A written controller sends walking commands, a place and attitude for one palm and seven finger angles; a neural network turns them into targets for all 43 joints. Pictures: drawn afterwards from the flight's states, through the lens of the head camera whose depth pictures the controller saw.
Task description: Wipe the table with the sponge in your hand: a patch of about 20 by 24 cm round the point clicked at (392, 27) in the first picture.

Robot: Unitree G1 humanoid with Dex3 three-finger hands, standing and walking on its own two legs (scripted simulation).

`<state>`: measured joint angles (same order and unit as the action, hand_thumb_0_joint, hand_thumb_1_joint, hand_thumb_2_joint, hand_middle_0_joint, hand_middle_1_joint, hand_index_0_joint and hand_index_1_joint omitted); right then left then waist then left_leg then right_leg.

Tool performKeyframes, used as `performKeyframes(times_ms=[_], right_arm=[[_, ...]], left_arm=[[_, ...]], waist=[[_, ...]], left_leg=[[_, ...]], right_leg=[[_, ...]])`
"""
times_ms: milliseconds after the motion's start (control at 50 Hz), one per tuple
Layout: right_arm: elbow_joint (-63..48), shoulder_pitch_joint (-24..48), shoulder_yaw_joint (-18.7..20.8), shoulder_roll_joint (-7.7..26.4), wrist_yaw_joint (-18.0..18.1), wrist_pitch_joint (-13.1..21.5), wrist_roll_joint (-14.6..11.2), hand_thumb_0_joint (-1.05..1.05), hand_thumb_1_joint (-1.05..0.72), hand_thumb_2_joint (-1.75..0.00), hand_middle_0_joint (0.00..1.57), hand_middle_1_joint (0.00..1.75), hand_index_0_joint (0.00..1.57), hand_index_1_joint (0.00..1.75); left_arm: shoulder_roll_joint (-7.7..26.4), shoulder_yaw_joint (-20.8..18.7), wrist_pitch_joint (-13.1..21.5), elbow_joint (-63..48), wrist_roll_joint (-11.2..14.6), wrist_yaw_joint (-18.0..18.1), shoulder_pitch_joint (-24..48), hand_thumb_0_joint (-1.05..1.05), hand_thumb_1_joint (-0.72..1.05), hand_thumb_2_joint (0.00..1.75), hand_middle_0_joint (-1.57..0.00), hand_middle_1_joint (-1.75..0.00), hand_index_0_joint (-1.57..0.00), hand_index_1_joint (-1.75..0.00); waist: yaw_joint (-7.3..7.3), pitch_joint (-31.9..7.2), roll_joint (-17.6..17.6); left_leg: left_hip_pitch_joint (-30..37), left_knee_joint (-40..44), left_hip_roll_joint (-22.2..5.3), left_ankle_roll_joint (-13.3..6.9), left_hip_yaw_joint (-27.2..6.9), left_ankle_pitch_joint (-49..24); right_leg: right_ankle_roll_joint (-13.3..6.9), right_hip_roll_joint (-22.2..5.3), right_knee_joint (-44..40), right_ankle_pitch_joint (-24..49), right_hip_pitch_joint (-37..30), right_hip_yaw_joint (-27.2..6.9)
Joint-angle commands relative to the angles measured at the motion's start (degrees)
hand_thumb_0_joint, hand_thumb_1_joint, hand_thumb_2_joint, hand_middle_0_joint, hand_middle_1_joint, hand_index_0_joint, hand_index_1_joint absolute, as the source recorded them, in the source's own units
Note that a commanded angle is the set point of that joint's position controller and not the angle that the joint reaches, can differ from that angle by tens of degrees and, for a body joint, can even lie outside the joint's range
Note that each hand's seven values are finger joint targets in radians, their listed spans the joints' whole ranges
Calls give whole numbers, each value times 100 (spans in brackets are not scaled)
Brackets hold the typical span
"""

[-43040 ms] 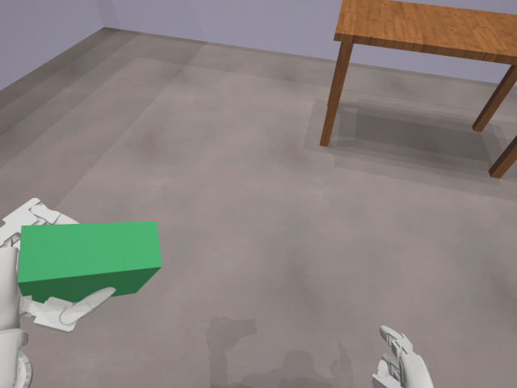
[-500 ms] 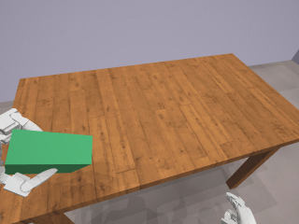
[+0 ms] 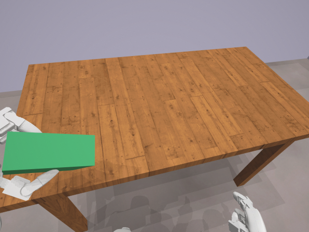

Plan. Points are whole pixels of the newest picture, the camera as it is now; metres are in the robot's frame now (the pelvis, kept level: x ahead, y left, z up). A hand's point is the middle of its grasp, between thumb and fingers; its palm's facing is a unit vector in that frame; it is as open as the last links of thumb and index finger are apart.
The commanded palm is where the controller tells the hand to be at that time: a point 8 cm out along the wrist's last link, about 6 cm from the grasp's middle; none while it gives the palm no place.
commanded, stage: step back with the hand held close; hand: left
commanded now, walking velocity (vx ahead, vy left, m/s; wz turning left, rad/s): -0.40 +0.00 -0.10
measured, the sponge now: (60, 155) +0.23 +0.21 +0.15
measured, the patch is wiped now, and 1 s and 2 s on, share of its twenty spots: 1.00 1.00 1.00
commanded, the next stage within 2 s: stop stepping back and stand still in 0.74 s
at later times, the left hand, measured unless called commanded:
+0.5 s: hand (20, 176) +0.17 +0.24 +0.17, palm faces +0.32 -0.84 -0.43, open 9.8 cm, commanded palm +0.10 +0.29 +0.20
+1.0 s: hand out of the picture +0.02 +0.23 +0.16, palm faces +0.26 -0.88 -0.39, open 9.8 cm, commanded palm -0.02 +0.28 +0.20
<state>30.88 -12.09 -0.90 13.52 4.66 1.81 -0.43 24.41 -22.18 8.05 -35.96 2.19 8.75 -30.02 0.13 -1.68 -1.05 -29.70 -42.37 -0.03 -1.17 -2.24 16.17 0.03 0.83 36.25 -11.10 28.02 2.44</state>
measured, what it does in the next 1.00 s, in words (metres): walks backwards: left foot, then right foot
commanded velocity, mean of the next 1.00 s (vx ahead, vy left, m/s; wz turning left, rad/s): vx -0.26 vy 0.01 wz -0.08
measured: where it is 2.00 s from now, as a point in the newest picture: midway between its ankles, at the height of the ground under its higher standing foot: outside the picture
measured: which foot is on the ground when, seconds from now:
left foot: down 0.00-0.28, up 0.30-0.44, down 0.46-0.72, up 0.74-0.98, down 1.00-1.00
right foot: down 0.00-0.48, up 0.50-0.68, down 0.70-1.00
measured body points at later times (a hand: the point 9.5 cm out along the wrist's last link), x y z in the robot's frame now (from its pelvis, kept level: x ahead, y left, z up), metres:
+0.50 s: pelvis -0.05 +0.00 +0.00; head +0.00 +0.05 +0.45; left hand +0.15 +0.28 +0.20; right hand +0.14 -0.24 -0.06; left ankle -0.07 +0.14 -0.72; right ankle +0.06 -0.13 -0.71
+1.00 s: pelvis -0.20 +0.01 +0.00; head -0.21 +0.04 +0.45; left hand +0.00 +0.28 +0.18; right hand -0.04 -0.26 -0.04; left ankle -0.25 +0.15 -0.72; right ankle -0.06 -0.12 -0.71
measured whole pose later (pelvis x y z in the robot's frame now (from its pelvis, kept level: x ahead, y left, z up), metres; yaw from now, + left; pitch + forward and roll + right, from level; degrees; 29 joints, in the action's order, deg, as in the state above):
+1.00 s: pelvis -0.20 +0.01 +0.00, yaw -3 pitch +3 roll +0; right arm 30.6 -13.0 -0.1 14.2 3.9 2.6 -0.5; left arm 24.6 -19.3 6.0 -34.4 2.5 7.6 -32.7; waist 2.7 -6.1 -4.2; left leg -17.5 -40.8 -2.5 -1.0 0.9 27.9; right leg -0.6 -0.5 33.2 -6.1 33.6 1.0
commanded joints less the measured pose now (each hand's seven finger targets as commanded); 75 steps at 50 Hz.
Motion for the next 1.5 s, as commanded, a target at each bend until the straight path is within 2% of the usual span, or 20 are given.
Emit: performKeyframes(times_ms=[0,180,260,300,420,480,560,680,740,800,920,960,1000,1040,1100,1240,1280,1300,1380,1480], right_arm=[[-909,633,330,831,123,407,-6,0,-90,-90,20,30,20,30],[-838,584,372,741,-9,497,128,0,-90,-90,20,30,20,30],[-678,464,426,452,-72,276,43,0,-90,-90,20,30,20,30],[-729,694,349,319,-108,191,44,0,-90,-90,20,30,20,30],[-753,652,363,442,-33,36,56,0,-90,-90,20,30,20,30],[-728,642,551,564,-52,360,62,0,-90,-90,20,30,20,30],[-491,401,472,550,-149,690,67,0,-90,-90,20,30,20,30],[-543,683,276,643,-222,752,31,0,-90,-90,20,30,20,30],[-679,643,445,467,-148,682,-92,0,-90,-90,20,30,20,30],[-737,698,256,215,-176,354,-14,0,-90,-90,20,30,20,30],[-725,341,263,550,-19,291,-10,0,-90,-90,20,30,20,30],[-736,215,277,755,72,398,10,0,-90,-90,20,30,20,30],[-745,327,391,952,59,579,-20,0,-90,-90,20,30,20,30],[-493,329,405,709,-68,697,-79,0,-90,-90,20,30,20,30],[-74,288,278,599,-302,843,-165,0,-90,-90,20,30,20,30],[-276,463,163,766,-159,819,-101,0,-90,-90,20,30,20,30],[-369,589,217,640,-183,725,-107,0,-90,-90,20,30,20,30],[-438,698,268,540,-189,695,-149,0,-90,-90,20,30,20,30],[-255,736,274,502,-292,516,-164,0,-90,-90,20,30,20,30],[-324,448,89,558,-107,676,-81,0,-90,-90,20,30,20,30]], left_arm=[[668,-450,369,-1117,-30,131,783,0,10,130,-120,-160,-120,-160],[679,-642,532,-1422,-215,-8,840,0,10,130,-120,-160,-120,-160],[756,-480,460,-1360,39,4,641,0,10,130,-120,-160,-120,-160],[846,-544,398,-1453,60,43,503,0,10,130,-120,-160,-120,-160],[845,-816,467,-1321,86,83,-60,0,10,130,-120,-160,-120,-160],[828,-894,564,-1727,122,87,148,0,10,130,-120,-160,-120,-160],[471,-560,429,-1954,120,91,408,0,10,130,-120,-160,-120,-160],[310,-101,209,-1078,-62,-10,1122,0,10,130,-120,-160,-120,-160],[767,-439,266,-828,68,-17,669,0,10,130,-120,-160,-120,-160],[704,-616,182,-857,135,-54,-179,0,10,130,-120,-160,-120,-160],[856,-611,183,-1066,113,116,385,0,10,130,-120,-160,-120,-160],[899,-576,206,-1109,88,142,690,0,10,130,-120,-160,-120,-160],[881,-529,217,-1271,19,194,1298,0,10,130,-120,-160,-120,-160],[972,-484,214,-1182,-135,176,1703,0,10,130,-120,-160,-120,-160],[384,77,156,-223,-91,51,1710,0,10,130,-120,-160,-120,-160],[453,79,73,321,-68,-118,1789,0,10,130,-120,-160,-120,-160],[728,-157,128,67,-36,-140,1747,0,10,130,-120,-160,-120,-160],[969,-340,184,-157,28,-139,1857,0,10,130,-120,-160,-120,-160],[1073,-621,353,-880,108,-223,1354,0,10,130,-120,-160,-120,-160],[971,-678,346,-1104,129,0,1218,0,10,130,-120,-160,-120,-160]], waist=[[38,-566,552],[-43,-676,950],[107,-971,-995],[87,-1164,-834],[147,-1248,96],[100,-1364,1510],[17,-1306,1383],[-103,-565,798],[-88,-1303,-1628],[64,-1409,-469],[221,-1195,-946],[252,-982,139],[223,-386,2152],[249,-145,2360],[61,623,1012],[86,10,981],[-13,-475,-826],[22,-645,-1824],[162,-186,-455],[203,-533,1734]], left_leg=[[-489,1555,-819,-308,-1072,1800],[-1207,1695,-1302,-576,-1229,1190],[361,-1199,-97,281,-105,1011],[529,-2218,-189,280,-131,1315],[960,1386,-517,89,-26,-364],[2148,1819,-2171,-588,-1020,-4055],[2925,1216,-1861,-422,-315,-5384],[1293,451,-1401,36,-94,-2234],[22,-2475,-181,373,-97,1598],[172,-2619,-393,356,-151,980],[1844,40,-147,-43,439,1344],[1832,1687,-346,-218,281,1273],[1106,3063,-1601,-826,-1396,1355],[650,2995,-1701,-1055,-1465,1381],[545,2570,-1667,-896,-888,628],[147,981,-895,-411,-284,2131],[-438,-1732,-41,-229,526,1893],[-742,-3185,167,-115,513,1528],[492,-3202,-582,-175,-250,669],[1766,1821,-501,-427,-223,1307]], right_leg=[[-114,-408,-210,-263,-938,-756],[39,45,678,65,-2006,-606],[-1047,-2019,-1519,1444,-374,-2727],[-1194,-2276,-1686,1980,-305,-2598],[-378,-1207,-171,2816,-1059,-1384],[156,78,1843,-1265,439,-573],[156,57,1261,-1461,622,-505],[144,-211,-1673,1379,-1343,-182],[-970,-2291,-1652,3997,-1563,-2189],[-780,-1824,-1524,1371,-862,-1766],[-407,-1343,-1939,-2532,500,-1505],[-218,-765,-860,-2140,143,-1009],[142,406,2326,-1637,473,3],[119,73,4088,-1209,1199,-554],[-1,-289,3739,-722,1365,-590],[-10,159,-434,-546,-1424,597],[-521,-655,-1107,-591,-1936,-494],[-949,-1707,-1943,-1273,-1634,-2114],[-1238,-2001,-2202,-2651,1068,-2159],[-566,-385,1176,-2151,970,-47]])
